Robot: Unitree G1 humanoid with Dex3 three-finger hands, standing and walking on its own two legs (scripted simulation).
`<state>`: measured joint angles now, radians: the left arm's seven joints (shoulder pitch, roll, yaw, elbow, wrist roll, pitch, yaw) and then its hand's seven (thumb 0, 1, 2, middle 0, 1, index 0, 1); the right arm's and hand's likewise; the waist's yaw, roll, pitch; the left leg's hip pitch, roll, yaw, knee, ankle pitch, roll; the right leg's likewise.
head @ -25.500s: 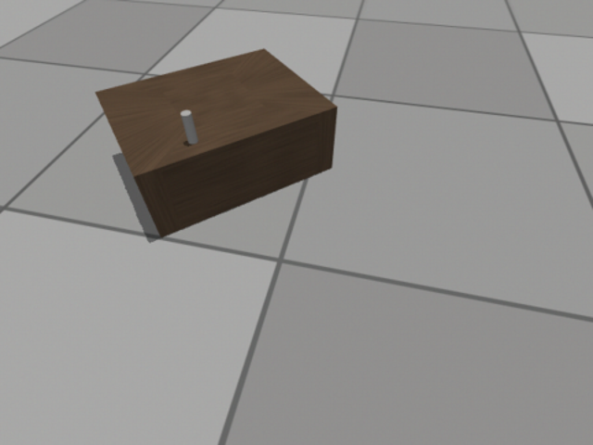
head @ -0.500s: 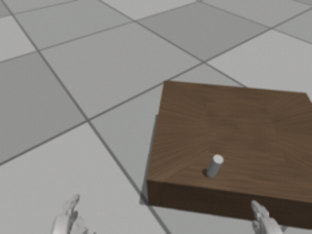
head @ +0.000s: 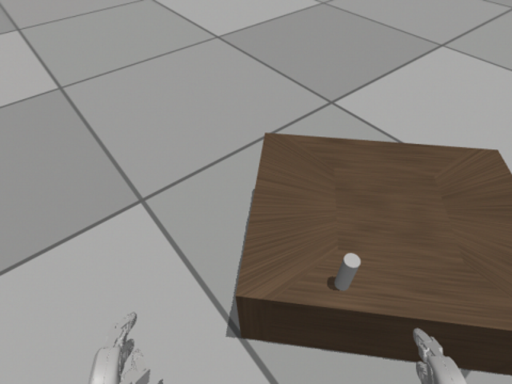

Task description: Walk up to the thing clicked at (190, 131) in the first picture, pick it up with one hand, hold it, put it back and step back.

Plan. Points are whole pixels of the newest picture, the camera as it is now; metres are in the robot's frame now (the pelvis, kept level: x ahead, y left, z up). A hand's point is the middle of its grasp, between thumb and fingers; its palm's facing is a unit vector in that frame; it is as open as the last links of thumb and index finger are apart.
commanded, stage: home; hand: right
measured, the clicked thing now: (346, 272) +0.47 -0.20 -0.29
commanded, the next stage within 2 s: stand in 1.14 s
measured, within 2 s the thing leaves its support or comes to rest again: neither
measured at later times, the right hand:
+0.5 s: hand out of the picture +0.16 -0.17 -0.04, palm faces +0.05 +0.98 -0.21, open 17.5 cm
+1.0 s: hand out of the picture +0.16 -0.17 -0.05, palm faces +0.02 +0.97 -0.25, open 17.5 cm
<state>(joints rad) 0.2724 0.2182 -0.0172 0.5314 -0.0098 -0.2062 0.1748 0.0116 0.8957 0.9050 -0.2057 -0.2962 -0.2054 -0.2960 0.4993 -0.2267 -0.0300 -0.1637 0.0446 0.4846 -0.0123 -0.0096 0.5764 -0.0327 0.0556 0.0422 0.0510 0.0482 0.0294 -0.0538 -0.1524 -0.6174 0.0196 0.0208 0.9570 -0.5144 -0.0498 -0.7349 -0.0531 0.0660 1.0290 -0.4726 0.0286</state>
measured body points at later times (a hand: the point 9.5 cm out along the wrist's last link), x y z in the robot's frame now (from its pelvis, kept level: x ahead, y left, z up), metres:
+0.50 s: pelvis +0.00 +0.01 +0.00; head +0.02 +0.01 +0.45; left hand +0.17 +0.25 -0.07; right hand +0.16 -0.23 -0.02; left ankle -0.02 +0.15 -0.68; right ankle +0.02 -0.13 -0.68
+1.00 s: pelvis +0.00 +0.01 +0.00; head +0.03 +0.01 +0.45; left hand +0.16 +0.26 -0.08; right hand +0.16 -0.22 -0.03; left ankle -0.02 +0.15 -0.68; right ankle +0.02 -0.13 -0.68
